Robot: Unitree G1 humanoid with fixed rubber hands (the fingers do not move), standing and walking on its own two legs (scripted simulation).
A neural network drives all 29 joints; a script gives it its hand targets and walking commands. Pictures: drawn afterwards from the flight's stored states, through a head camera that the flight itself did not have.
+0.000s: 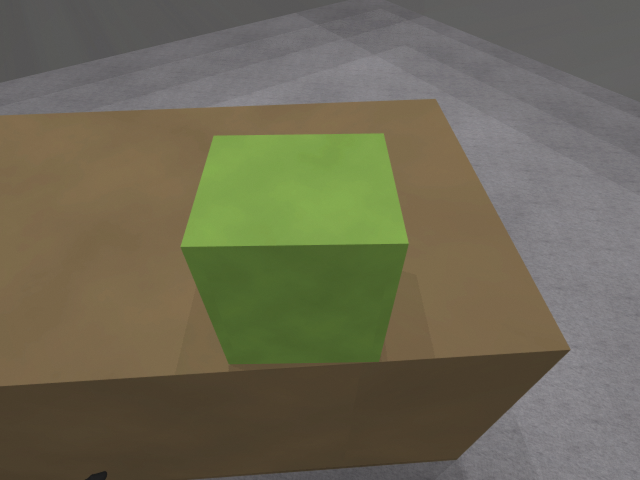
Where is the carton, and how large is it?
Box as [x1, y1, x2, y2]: [181, 133, 408, 363]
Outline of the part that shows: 383,133 213,136 181,243 181,249 228,363 378,361 408,244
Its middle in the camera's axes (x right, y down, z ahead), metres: -0.02 +0.02 +0.55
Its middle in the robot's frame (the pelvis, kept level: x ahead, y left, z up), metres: +0.42 +0.03 +0.05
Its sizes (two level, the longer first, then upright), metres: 0.226 0.197 0.267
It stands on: a pedestal, 0.68 m high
